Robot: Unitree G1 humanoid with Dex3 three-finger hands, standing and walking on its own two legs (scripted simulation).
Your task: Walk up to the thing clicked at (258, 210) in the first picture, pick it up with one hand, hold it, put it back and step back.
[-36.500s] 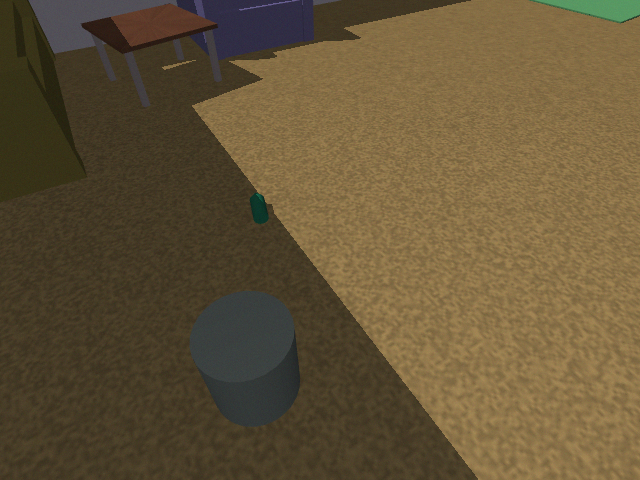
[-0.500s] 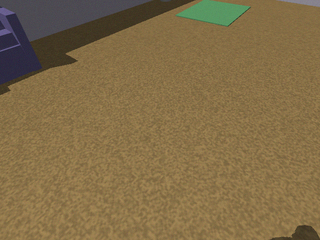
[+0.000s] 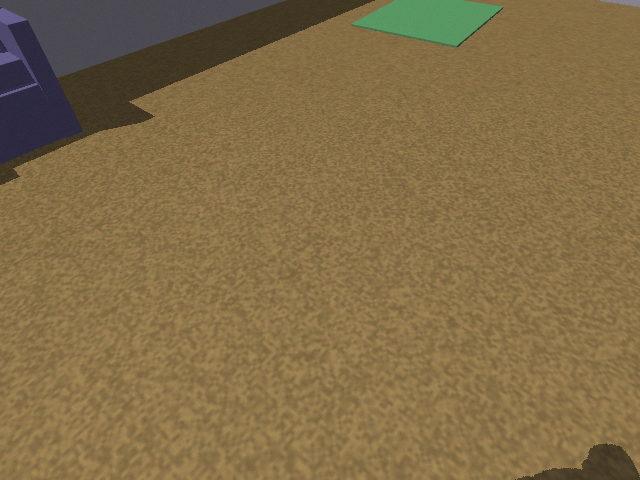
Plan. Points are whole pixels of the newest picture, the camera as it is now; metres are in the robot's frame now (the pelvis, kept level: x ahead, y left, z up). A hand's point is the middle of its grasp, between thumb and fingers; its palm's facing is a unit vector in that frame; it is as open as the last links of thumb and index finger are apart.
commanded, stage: stand
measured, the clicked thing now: out of the picture -0.05 +0.94 -0.75
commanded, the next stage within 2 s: walk up in 0.28 s
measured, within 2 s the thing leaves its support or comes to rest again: neither
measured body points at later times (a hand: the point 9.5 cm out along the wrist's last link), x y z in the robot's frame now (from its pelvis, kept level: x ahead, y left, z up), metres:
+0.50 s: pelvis +0.04 -0.02 -0.01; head +0.05 -0.02 +0.44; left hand +0.11 +0.31 -0.13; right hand +0.08 -0.34 -0.14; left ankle +0.00 +0.11 -0.75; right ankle +0.02 -0.12 -0.74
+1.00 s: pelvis +0.25 -0.02 -0.04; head +0.29 +0.00 +0.41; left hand +0.26 +0.30 -0.17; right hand +0.39 -0.33 -0.13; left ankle +0.36 +0.08 -0.75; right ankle +0.07 -0.14 -0.73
